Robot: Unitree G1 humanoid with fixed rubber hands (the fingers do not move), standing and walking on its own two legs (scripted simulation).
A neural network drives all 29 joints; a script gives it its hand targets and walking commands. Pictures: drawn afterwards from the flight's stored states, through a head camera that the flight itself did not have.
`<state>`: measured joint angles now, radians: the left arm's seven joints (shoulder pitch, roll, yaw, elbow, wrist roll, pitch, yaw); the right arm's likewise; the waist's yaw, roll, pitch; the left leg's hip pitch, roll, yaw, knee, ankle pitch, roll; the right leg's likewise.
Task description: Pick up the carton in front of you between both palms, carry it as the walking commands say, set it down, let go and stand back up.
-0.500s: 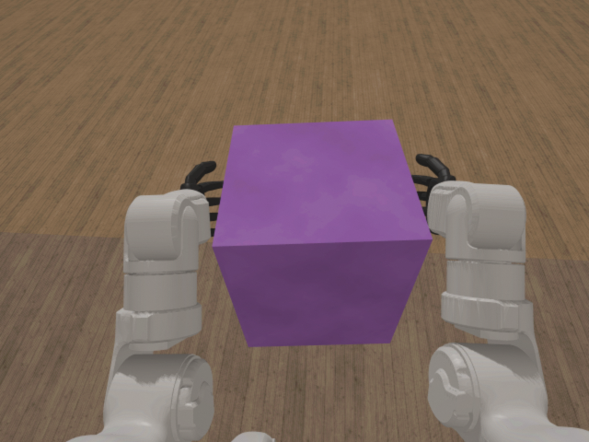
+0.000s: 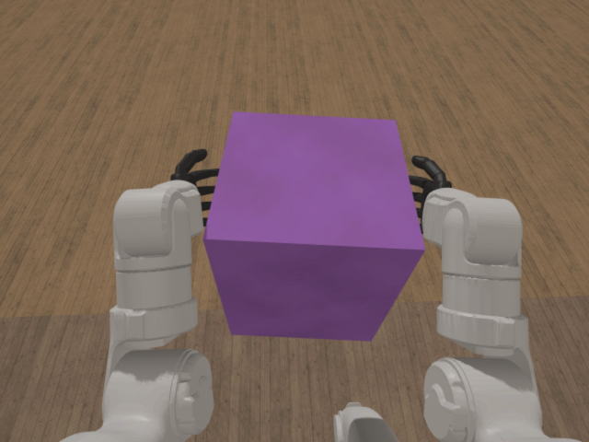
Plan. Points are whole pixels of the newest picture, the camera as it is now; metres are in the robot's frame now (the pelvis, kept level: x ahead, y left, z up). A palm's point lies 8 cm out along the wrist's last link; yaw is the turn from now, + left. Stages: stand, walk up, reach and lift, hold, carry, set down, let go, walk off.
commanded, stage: carry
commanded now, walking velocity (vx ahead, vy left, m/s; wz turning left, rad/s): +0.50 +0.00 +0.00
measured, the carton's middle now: (307, 235) +0.39 -0.02 +0.07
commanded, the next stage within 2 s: none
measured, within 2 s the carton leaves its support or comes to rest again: neither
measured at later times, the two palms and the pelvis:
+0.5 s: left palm (201, 59) +0.65 +0.14 +0.18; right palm (383, 53) +0.68 -0.16 +0.18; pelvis +0.29 -0.03 +0.02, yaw +1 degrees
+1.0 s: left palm out of the picture +0.89 +0.13 +0.18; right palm (366, 1) +0.89 -0.17 +0.18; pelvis +0.61 -0.01 +0.05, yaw -1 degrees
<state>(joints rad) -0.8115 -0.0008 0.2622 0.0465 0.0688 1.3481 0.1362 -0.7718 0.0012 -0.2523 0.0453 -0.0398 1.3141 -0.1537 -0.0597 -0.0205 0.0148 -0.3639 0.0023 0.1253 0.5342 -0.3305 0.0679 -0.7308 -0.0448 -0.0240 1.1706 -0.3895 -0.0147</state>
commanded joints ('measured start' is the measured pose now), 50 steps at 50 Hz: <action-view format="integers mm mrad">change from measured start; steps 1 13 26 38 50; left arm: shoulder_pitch -756 -714 -705 -366 0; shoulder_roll -1032 -1054 -1057 -1129 -914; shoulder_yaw -608 -576 -642 -683 -800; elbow -137 55 -171 -304 -495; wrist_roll -387 -406 -479 -360 -325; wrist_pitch -44 -55 -17 -35 -5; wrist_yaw -164 -234 -245 -253 -247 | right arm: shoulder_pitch -891 -845 -684 -453 -49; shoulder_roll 1063 1086 1013 1139 888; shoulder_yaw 634 588 586 680 779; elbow -218 51 -99 -360 -485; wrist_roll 506 420 337 349 339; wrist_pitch -11 -7 13 -7 32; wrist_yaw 258 280 204 278 307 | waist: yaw -3 141 127 40 40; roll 141 -176 -124 80 182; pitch -558 -584 -485 -544 -384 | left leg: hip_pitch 493 -494 -338 557 382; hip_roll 254 -5 37 308 224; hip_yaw -284 -152 -21 -361 -63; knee -145 871 240 -198 -200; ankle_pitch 305 -169 100 428 412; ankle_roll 166 -33 -49 101 48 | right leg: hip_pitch -79 1046 831 -4 317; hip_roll -26 -300 -181 -42 23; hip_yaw -9 544 85 42 -169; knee -156 -743 -783 -62 -685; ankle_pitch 49 382 523 36 263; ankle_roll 15 -277 -178 20 0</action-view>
